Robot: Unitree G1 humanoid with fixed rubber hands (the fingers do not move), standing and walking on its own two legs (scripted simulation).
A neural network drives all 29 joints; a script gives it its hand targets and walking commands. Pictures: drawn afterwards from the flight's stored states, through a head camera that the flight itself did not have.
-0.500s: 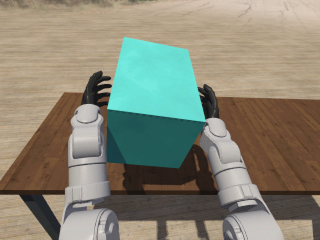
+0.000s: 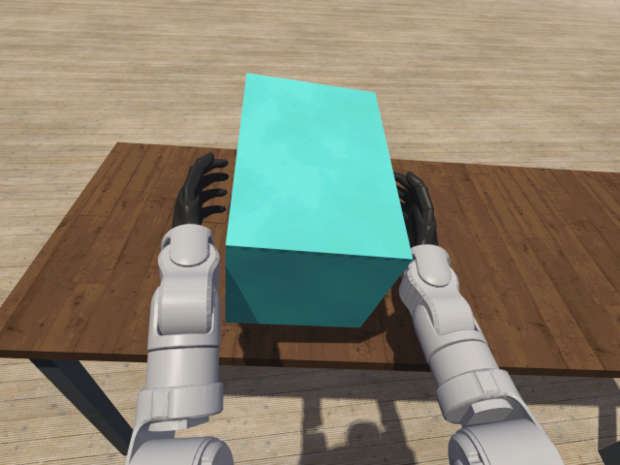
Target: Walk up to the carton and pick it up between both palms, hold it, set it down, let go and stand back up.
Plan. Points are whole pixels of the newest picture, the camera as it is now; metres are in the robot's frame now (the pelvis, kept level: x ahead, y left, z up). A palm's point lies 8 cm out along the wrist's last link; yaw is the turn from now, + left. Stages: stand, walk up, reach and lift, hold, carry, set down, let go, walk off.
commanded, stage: set down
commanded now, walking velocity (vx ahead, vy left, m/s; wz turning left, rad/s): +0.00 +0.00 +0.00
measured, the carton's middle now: (303, 201) +0.45 +0.01 +0.13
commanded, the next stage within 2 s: none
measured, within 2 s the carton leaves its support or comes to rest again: rests again in 1.94 s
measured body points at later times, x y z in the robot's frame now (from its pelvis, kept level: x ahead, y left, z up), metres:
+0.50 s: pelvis -0.01 -0.01 +0.00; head -0.02 +0.00 +0.45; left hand +0.38 +0.14 +0.14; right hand +0.40 -0.15 +0.13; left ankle -0.01 +0.15 -0.75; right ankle +0.00 -0.11 -0.75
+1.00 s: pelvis +0.00 -0.02 +0.00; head +0.03 -0.02 +0.45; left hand +0.41 +0.13 +0.10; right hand +0.44 -0.15 +0.10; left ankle -0.01 +0.15 -0.75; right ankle +0.00 -0.11 -0.75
